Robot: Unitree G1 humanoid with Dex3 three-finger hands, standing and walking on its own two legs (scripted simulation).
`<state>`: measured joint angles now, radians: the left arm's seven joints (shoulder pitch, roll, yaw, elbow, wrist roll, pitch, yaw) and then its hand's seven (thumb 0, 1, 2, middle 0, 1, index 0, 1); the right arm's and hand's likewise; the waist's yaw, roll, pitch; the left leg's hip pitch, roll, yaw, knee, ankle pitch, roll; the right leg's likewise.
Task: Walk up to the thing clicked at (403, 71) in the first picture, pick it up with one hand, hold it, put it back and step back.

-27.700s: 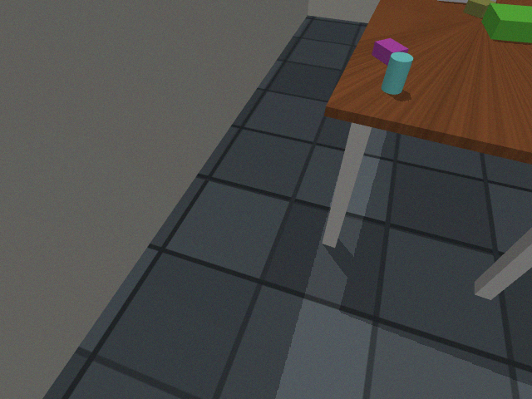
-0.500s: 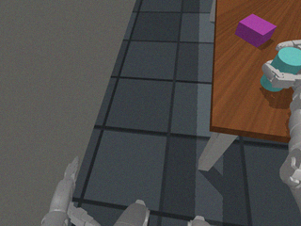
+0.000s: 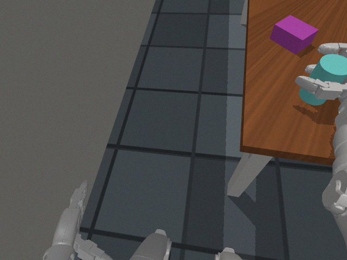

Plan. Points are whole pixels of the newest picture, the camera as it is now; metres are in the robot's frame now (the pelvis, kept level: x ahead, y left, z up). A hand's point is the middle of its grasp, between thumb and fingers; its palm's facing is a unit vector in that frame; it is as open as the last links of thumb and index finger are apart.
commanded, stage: open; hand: right
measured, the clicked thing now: (323, 81) +0.52 -0.23 +0.09
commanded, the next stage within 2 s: withdraw in 0.18 s
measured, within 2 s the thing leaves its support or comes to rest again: neither
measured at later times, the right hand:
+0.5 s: hand (337, 68) +0.51 -0.23 +0.13, palm faces +0.20 +0.98 +0.02, open 15.4 cm
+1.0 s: hand out of the picture +0.48 -0.37 +0.21, palm faces +0.48 +0.84 -0.24, open 17.5 cm
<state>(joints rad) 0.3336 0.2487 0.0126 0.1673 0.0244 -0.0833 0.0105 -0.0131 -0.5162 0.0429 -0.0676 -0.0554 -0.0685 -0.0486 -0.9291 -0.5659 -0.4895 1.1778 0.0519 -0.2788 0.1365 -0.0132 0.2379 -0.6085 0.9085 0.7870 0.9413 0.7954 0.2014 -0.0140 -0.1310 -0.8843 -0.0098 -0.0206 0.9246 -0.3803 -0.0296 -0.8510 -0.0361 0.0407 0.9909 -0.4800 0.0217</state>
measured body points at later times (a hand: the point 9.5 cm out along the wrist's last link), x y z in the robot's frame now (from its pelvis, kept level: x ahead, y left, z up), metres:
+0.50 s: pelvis +0.01 +0.00 +0.01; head +0.10 -0.02 +0.45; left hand +0.15 +0.27 -0.02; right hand +0.50 -0.28 +0.14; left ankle +0.03 +0.14 -0.68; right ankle -0.01 -0.13 -0.68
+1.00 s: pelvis +0.02 +0.00 +0.03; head +0.09 -0.01 +0.48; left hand +0.15 +0.26 -0.03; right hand +0.44 -0.42 +0.23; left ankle +0.03 +0.14 -0.68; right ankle -0.01 -0.13 -0.68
